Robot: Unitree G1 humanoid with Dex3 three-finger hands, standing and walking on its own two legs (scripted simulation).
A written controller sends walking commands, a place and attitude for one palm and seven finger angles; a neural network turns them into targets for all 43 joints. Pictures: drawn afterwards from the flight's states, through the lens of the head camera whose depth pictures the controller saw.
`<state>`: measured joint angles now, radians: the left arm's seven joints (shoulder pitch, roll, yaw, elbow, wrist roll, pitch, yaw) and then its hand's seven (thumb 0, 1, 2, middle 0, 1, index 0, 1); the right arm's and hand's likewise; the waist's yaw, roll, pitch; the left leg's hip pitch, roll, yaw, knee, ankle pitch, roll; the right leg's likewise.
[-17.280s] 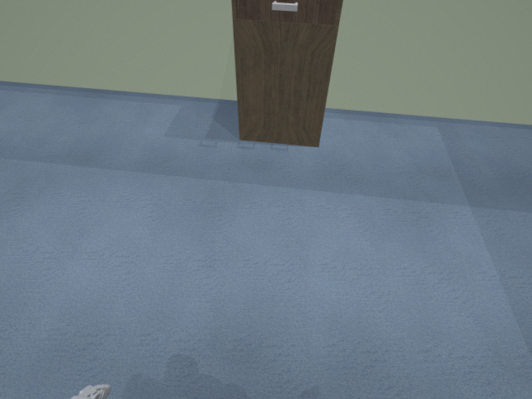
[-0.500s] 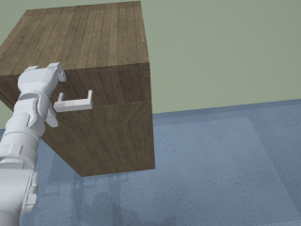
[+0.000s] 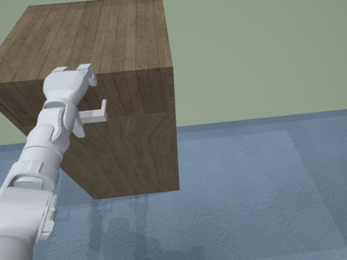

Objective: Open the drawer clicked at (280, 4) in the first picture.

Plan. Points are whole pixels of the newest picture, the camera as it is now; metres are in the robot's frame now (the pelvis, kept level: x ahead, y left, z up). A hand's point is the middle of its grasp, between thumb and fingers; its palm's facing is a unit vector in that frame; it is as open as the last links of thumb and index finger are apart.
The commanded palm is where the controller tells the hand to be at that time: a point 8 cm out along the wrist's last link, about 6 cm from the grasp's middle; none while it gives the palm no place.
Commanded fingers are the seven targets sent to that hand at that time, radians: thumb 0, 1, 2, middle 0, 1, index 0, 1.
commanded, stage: move the hooked fingers above the handle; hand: left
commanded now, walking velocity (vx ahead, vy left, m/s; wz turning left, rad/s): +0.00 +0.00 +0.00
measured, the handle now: (86, 110) +0.50 +0.25 +0.04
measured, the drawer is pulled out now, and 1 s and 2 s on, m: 0.00 0.00 0.00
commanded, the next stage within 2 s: lift the fingers back up to retry in 0.18 s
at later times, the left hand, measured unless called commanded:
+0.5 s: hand (78, 104) +0.46 +0.24 +0.10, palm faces +0.08 -0.03 -1.00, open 13.8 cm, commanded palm +0.43 +0.26 +0.15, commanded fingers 0.00 -0.50 0.30 -0.30 -1.20 -0.30 -1.20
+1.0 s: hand (67, 114) +0.44 +0.26 +0.09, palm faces -0.02 -0.02 -1.00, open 13.8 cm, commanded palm +0.43 +0.27 +0.15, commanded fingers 0.00 -0.50 0.30 -0.30 -1.20 -0.30 -1.20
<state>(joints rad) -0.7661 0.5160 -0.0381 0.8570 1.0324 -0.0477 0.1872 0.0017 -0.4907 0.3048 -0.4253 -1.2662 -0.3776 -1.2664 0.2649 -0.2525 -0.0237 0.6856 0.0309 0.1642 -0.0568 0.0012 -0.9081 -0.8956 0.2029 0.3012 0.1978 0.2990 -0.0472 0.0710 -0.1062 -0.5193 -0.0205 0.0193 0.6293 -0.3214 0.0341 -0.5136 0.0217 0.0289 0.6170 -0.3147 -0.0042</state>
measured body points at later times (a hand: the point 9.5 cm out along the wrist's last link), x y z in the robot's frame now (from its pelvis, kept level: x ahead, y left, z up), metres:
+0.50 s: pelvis +0.00 -0.01 +0.00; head +0.07 -0.02 +0.44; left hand +0.45 +0.24 +0.15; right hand +0.07 -0.30 -0.13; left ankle -0.01 +0.10 -0.72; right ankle -0.01 -0.12 -0.72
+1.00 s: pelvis +0.00 -0.01 +0.00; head +0.06 -0.01 +0.44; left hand +0.43 +0.26 +0.15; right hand +0.08 -0.29 -0.13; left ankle -0.01 +0.10 -0.72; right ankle -0.01 -0.12 -0.72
